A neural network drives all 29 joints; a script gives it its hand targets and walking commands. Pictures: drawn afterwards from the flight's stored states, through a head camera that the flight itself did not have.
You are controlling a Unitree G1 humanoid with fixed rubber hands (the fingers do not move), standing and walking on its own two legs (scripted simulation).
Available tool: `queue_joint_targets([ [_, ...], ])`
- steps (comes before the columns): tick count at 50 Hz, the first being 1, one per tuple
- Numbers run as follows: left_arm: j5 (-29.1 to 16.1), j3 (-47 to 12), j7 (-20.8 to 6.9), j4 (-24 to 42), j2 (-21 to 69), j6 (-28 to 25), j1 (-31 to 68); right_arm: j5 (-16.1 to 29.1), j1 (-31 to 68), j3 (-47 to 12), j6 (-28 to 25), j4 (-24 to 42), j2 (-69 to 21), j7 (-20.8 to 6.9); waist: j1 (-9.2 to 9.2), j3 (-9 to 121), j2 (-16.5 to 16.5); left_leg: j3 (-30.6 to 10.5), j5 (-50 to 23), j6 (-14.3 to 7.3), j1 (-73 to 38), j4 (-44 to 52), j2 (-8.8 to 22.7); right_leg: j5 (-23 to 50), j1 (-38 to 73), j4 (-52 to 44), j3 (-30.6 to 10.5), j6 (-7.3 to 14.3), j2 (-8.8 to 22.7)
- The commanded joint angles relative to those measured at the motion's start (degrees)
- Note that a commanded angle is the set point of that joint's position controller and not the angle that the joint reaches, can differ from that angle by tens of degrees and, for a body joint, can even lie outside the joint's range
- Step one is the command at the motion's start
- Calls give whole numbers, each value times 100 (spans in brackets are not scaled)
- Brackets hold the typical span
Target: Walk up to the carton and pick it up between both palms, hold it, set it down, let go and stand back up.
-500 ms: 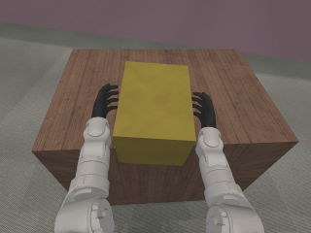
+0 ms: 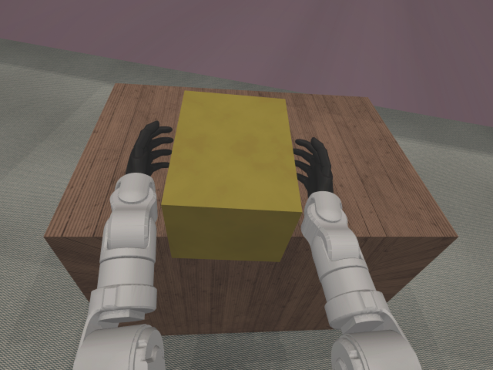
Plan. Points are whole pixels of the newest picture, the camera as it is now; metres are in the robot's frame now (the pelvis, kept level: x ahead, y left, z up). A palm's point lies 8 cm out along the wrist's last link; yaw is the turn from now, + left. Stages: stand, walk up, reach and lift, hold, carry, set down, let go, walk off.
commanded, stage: reach and lift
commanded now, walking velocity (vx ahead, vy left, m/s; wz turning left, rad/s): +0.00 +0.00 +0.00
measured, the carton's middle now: (231, 174) +0.42 +0.00 +0.09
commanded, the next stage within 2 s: hold in 1.34 s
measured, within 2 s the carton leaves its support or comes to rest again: neither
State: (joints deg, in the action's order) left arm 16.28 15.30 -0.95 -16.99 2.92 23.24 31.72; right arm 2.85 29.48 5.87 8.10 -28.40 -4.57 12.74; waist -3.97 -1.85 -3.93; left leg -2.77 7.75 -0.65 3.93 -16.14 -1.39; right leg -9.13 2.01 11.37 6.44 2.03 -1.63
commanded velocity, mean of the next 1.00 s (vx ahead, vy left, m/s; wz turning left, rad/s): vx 0.00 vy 0.00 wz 0.00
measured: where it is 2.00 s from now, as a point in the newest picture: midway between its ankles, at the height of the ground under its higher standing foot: outside the picture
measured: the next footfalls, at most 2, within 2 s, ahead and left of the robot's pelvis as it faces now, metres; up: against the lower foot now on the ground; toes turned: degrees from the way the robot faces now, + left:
none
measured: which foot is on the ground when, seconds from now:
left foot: down 0.00-1.00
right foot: down 0.00-1.00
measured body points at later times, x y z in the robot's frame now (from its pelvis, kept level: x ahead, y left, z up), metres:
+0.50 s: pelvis +0.00 +0.01 +0.00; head +0.00 +0.05 +0.45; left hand +0.39 +0.14 +0.16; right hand +0.36 -0.14 +0.15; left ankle +0.02 +0.11 -0.75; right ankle -0.02 -0.09 -0.75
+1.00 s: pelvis +0.00 +0.00 +0.00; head -0.01 +0.03 +0.45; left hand +0.39 +0.14 +0.18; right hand +0.37 -0.15 +0.16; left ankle +0.02 +0.11 -0.75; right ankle -0.02 -0.09 -0.75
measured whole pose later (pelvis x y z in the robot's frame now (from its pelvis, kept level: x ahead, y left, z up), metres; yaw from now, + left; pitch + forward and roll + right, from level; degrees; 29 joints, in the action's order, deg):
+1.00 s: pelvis +0.00 +0.00 +0.00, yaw -1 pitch -7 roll +0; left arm 19.2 14.3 -2.1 -2.4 3.4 37.4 33.6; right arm 8.2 32.0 1.9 17.0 -19.6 -1.4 14.1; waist -4.3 -5.1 -4.1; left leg -1.7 7.2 -0.4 0.6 -14.4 -0.9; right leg -7.7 5.5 8.6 5.3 2.2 -2.1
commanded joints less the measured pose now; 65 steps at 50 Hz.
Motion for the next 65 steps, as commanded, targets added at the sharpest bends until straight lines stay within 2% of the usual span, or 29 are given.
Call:
queue_joint_targets([
  [1, -477, -2161, -711, 548, 2330, 93, 2568, 130, 3190, -1482, -17, 1062, -1738, -525, -121, 1716, 498, -18, -598, 234, -348, 79, 61, 1598, 346, 165, -123, -411, 76],
  [4, -493, -2261, -644, 774, 2374, 210, 2630, 260, 3342, -1644, 49, 1398, -1646, -538, -33, 1852, 562, 33, -943, 303, -548, 36, 49, 1791, 291, 126, -89, -419, 19],
  [7, -620, -2392, -599, 1088, 2363, 212, 2683, 454, 3385, -1815, 84, 1666, -1737, -511, 3, 2100, 459, 10, -1281, 278, -704, 8, 91, 2134, 452, 106, -146, -383, 13],
  [10, -647, -2458, -588, 1215, 2371, 291, 2654, 417, 3385, -1835, 112, 1891, -1692, -451, -52, 2186, 437, -24, -1204, 247, -773, -64, 88, 2110, 452, 85, -193, -362, 14],
  [11, -636, -2452, -597, 1290, 2383, 337, 2679, 459, 3346, -1839, 152, 1780, -1675, -459, -68, 2213, 504, -27, -1321, 257, -886, -42, 105, 2151, 394, 73, -145, -418, -7],
  [12, -608, -2521, -607, 1365, 2461, 416, 2719, 489, 3271, -1838, 194, 1775, -1643, -445, -77, 2090, 628, -16, -1330, 323, -829, -45, 106, 2059, 351, 48, -171, -351, 29],
  [15, -450, -2360, -685, 1328, 2319, 716, 2529, 546, 3144, -1788, 438, 1564, -1467, -425, -93, 1563, 559, -11, -1401, 362, -947, -69, 98, 1973, 241, -33, -153, -338, -37],
  [16, -424, -2280, -708, 1366, 2359, 799, 2498, 674, 3080, -1809, 521, 1541, -1466, -432, -106, 1484, 491, 16, -1160, 370, -931, -16, 115, 1919, 425, -18, -169, -329, 46],
  [17, -383, -2217, -737, 1351, 2341, 895, 2446, 649, 3079, -1774, 571, 1527, -1381, -418, -56, 1457, 488, 54, -1181, 373, -862, 47, 93, 1972, 508, 4, -104, -354, -4],
  [18, -402, -2251, -762, 1285, 2317, 975, 2385, 719, 3072, -1825, 609, 1662, -1352, -419, -36, 1448, 590, 58, -1232, 361, -809, 66, 97, 2017, 551, 15, -117, -337, 28],
  [21, -483, -2334, -748, 1749, 2343, 980, 2475, 823, 3218, -1881, 595, 1949, -1321, -414, -78, 1745, 639, 60, -1316, 362, -871, 60, 66, 2129, 699, 54, -138, -388, 21],
  [22, -524, -2393, -746, 1778, 2363, 964, 2582, 863, 3279, -1921, 581, 2038, -1433, -419, -138, 1889, 605, 31, -1457, 410, -1016, 51, 88, 2224, 676, 79, -104, -358, 6],
  [25, -528, -2508, -712, 1876, 2341, 898, 2549, 789, 3324, -2022, 527, 2332, -1403, -420, -109, 2170, 504, 51, -1815, 410, -1317, -78, 115, 2465, 623, 33, -95, -384, -48],
  [28, -584, -2579, -726, 1813, 2344, 935, 2544, 773, 3287, -2087, 590, 2308, -1383, -371, -96, 1783, 491, 62, -1516, 366, -1016, -6, 92, 2290, 621, 36, -161, -352, -17],
  [30, -511, -2433, -749, 1688, 2264, 1046, 2431, 706, 3188, -2039, 639, 2146, -1301, -334, -52, 1526, 470, 93, -1117, 322, -957, 87, 106, 1863, 588, -24, -116, -377, -13],
  [31, -544, -2409, -756, 1738, 2177, 1082, 2499, 774, 3145, -1956, 667, 2119, -1269, -339, -131, 1428, 403, 73, -1059, 319, -974, 63, 129, 1718, 507, -52, -146, -392, 3],
  [34, -465, -2214, -767, 1656, 2140, 1190, 2577, 744, 3302, -1795, 730, 1975, -1324, -401, -21, 1387, 483, 143, -764, 385, -926, 138, 137, 1281, 320, -101, -115, -346, 46],
  [35, -478, -2186, -765, 1672, 2162, 1195, 2616, 761, 3340, -1823, 732, 1938, -1254, -419, 36, 1389, 528, 171, -735, 340, -846, 163, 119, 1388, 509, -151, -106, -362, 55],
  [36, -428, -2140, -760, 1671, 2091, 1207, 2709, 719, 3426, -1778, 742, 1943, -1298, -416, 36, 1386, 412, 174, -606, 288, -694, 255, 104, 1352, 533, -119, -120, -391, 33],
  [38, -482, -2148, -803, 1601, 2215, 1164, 2825, 676, 3542, -1793, 698, 1947, -1404, -417, -29, 1598, 344, 143, -730, 260, -843, 233, 135, 1565, 550, -28, -104, -445, 72],
  [44, -365, -2210, -851, 1857, 2183, 1160, 2823, 725, 3376, -1818, 659, 1943, -1413, -351, -110, 1891, 650, 142, -1234, 326, -878, 115, 53, 2215, 810, 25, -89, -417, 24],
  [49, -479, -2251, -863, 1937, 2149, 1214, 2644, 862, 3324, -1970, 699, 2103, -1276, -251, -98, 1764, 275, 67, -1685, 275, -988, 104, 77, 2795, 1043, 4, -173, -428, 36],
  [51, -425, -2133, -900, 1963, 2012, 1303, 2460, 940, 3312, -2014, 744, 2101, -1252, -192, -31, 1701, 411, 95, -1499, 252, -852, 187, 47, 2752, 1207, 18, -193, -445, 87],
  [54, -380, -2076, -939, 2024, 1981, 1385, 2546, 976, 3250, -2002, 804, 2029, -1290, -147, -40, 1511, 396, 152, -1012, 248, -665, 316, 88, 2177, 1197, -37, -166, -455, 95],
  [57, -426, -2013, -920, 1981, 2024, 1316, 2706, 902, 3542, -2025, 720, 2215, -1436, -191, 117, 1720, 279, 175, -962, 139, -564, 390, 99, 2147, 1129, 34, -188, -522, 143],
  [58, -460, -2014, -907, 1961, 1950, 1267, 2844, 885, 3658, -2005, 691, 2240, -1426, -210, 56, 1778, 254, 195, -981, 113, -553, 395, 93, 2241, 1095, 27, -169, -523, 117],
  [59, -452, -2055, -903, 1999, 1993, 1215, 2848, 881, 3619, -1989, 650, 2251, -1435, -208, 85, 1887, 348, 197, -915, 152, -630, 359, 75, 2166, 1149, 28, -92, -517, 121],
  [61, -354, -2024, -920, 1957, 2067, 1211, 2916, 794, 3532, -1910, 660, 1964, -1401, -187, 4, 1740, 433, 174, -981, 195, -799, 294, 55, 2189, 1101, -21, -134, -516, 115],
  [65, -293, -1907, -933, 1769, 1938, 1343, 2786, 708, 3384, -1671, 703, 1627, -1216, -188, -67, 1381, 445, 151, -508, 206, -591, 361, 86, 1752, 1016, -41, -85, -455, 142],
])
